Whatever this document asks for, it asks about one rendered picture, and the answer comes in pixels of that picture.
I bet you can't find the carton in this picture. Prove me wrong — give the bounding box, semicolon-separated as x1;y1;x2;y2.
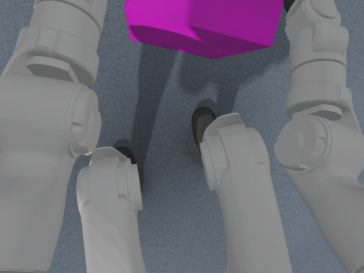
124;0;283;59

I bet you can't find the left robot forearm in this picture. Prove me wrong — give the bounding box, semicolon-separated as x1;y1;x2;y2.
0;0;107;86

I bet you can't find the right robot foot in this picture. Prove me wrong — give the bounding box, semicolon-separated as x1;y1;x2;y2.
192;107;216;167

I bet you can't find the robot right hand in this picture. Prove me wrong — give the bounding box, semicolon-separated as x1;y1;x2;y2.
283;0;295;13

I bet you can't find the right robot thigh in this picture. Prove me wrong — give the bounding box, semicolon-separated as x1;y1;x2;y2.
200;124;292;273

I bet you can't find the right robot forearm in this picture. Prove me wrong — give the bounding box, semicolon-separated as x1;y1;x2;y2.
285;0;362;134

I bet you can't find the robot right upper arm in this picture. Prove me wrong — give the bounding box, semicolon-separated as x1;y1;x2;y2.
274;115;364;273

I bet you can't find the robot left upper arm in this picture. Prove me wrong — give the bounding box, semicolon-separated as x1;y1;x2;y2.
0;72;101;273

